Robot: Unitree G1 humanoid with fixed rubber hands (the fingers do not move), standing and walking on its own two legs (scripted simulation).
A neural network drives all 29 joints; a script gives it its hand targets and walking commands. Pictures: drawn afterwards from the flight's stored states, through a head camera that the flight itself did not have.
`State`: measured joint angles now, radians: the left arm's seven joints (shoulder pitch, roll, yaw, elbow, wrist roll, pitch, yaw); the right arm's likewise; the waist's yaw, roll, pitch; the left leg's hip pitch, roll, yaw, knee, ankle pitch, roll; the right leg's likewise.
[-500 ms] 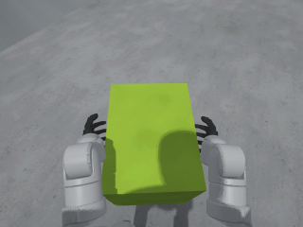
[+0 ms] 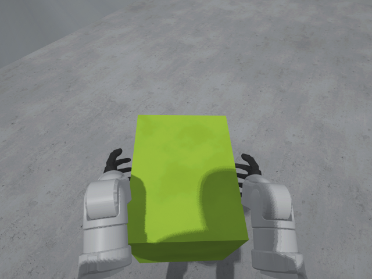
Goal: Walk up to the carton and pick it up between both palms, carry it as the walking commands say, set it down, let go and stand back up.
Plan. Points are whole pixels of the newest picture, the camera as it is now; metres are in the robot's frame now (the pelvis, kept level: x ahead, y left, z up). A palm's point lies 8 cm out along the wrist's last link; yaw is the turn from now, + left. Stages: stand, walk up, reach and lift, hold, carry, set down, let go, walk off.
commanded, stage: carry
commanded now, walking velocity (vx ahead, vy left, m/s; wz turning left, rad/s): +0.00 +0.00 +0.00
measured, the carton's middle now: (182, 190) +0.33 +0.02 -0.03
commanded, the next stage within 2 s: none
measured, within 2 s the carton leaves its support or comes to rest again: neither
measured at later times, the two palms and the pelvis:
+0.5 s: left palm (113, 186) +0.29 +0.15 +0.07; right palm (255, 193) +0.28 -0.14 +0.05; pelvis -0.01 +0.00 +0.00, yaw +0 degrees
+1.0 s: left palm (115, 190) +0.29 +0.15 +0.06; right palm (259, 195) +0.27 -0.15 +0.05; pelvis -0.01 +0.00 +0.00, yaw +0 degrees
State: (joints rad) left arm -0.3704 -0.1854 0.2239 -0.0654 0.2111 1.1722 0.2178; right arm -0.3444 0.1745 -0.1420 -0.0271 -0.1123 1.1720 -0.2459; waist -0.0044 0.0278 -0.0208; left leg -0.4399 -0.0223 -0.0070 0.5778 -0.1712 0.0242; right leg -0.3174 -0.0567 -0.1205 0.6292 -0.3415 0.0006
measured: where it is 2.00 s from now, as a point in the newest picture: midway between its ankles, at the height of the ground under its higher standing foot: outside the picture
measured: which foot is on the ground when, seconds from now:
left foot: down 0.00-1.00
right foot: down 0.00-1.00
